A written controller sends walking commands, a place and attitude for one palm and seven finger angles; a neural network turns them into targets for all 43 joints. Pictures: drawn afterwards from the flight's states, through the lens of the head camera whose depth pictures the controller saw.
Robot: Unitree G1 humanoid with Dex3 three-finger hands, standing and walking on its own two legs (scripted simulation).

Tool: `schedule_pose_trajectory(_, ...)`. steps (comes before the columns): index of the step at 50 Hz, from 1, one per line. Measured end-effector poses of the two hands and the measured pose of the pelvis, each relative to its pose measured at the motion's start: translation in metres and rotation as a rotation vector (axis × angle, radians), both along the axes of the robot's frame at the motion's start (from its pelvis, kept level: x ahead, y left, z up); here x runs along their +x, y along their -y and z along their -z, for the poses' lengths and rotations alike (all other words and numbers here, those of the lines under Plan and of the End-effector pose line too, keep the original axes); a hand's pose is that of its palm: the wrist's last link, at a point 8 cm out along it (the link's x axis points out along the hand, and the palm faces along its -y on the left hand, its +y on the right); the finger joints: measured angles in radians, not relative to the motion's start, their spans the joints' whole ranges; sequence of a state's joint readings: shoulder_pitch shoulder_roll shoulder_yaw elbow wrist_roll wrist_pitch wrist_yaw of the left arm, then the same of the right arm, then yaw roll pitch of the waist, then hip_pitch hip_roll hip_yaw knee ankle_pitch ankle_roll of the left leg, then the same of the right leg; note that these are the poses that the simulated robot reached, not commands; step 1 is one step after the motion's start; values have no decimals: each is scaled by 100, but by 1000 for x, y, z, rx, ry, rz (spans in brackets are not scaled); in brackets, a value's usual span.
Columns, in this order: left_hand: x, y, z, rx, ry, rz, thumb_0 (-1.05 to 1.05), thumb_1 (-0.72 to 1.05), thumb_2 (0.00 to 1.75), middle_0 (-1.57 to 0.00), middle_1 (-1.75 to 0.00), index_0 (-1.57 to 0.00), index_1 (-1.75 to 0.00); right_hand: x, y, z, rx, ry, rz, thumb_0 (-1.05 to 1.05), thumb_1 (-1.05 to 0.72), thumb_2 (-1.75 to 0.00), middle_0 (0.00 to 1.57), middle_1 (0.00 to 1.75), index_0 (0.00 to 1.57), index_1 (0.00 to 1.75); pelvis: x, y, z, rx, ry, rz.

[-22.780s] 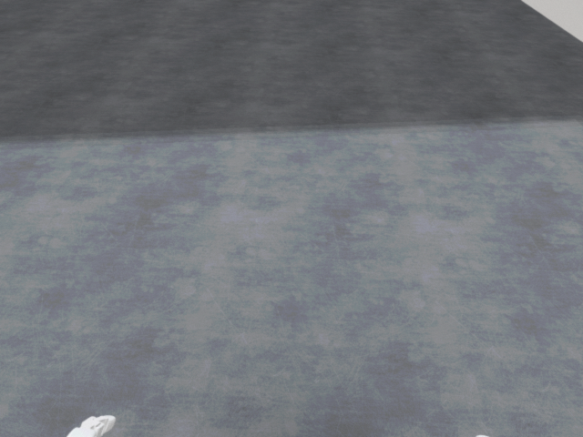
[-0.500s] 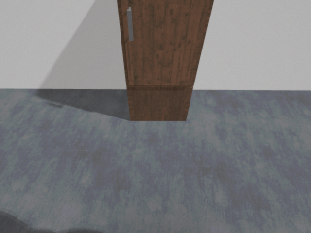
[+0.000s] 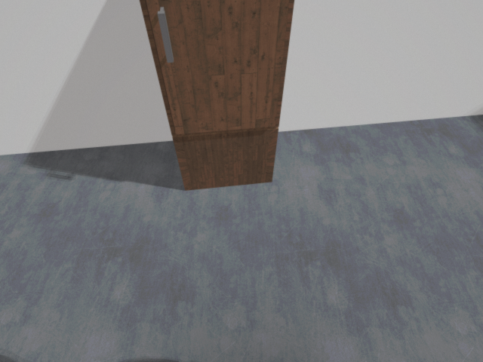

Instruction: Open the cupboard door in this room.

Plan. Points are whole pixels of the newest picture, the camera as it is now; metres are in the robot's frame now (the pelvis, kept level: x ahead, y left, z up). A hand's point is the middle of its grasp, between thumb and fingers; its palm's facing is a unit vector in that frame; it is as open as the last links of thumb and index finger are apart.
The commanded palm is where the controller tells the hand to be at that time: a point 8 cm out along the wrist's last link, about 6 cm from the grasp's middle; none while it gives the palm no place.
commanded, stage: walk to a spot facing it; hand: left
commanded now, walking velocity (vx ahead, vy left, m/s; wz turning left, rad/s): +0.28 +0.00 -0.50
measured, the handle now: (166, 35) +0.99 +0.29 +0.07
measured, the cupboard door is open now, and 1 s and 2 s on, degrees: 0 0 0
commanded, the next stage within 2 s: turn to face it in 0.20 s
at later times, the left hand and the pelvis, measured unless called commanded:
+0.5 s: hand out of the picture +0.15 +0.13 -0.16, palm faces -0.03 -0.99 -0.16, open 7.4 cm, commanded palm none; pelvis +0.15 -0.04 +0.01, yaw -5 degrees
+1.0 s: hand (177, 290) +0.28 +0.16 -0.16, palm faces +0.09 -0.96 -0.27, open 7.3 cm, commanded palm none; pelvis +0.22 -0.05 +0.00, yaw +4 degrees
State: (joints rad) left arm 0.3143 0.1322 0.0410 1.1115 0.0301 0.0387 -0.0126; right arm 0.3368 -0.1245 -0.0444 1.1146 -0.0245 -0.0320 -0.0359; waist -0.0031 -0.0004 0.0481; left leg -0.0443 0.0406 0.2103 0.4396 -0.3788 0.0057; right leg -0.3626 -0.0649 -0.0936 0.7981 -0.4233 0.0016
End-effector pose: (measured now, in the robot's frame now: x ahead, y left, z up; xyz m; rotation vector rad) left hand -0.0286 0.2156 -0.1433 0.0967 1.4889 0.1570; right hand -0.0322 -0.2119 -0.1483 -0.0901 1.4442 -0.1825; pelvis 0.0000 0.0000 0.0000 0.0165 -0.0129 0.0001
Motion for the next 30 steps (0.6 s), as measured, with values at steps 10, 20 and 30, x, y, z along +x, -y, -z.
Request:
schedule_pose_trajectory(10, 113, 9, -5, 100, 204, 63, 1, 92, 89, -20, -30, -20, -30, 41, 53, 19, 12, -60, 29, 1, -91, -90, 20, 30, 20, 30, 50, 40, 14, -7, 7, 60)
schedule_pose_trajectory(20, 152, 36, -19, 36, 111, 135, 0, 91, 89, -20, -30, -20, -30, 203, 83, -21, -52, 264, 12, 1, -91, -90, 20, 30, 20, 30, 109, 44, -11, -4, -19, 112)
schedule_pose_trajectory(30, 205, 28, 16, -25, 87, 39, 0, 91, 89, -20, -30, -20, -30, 285, 33, -9, -35, 218, -90, 1, -91, -90, 20, 30, 20, 30, 183, 20, 6, -31, -3, 39)
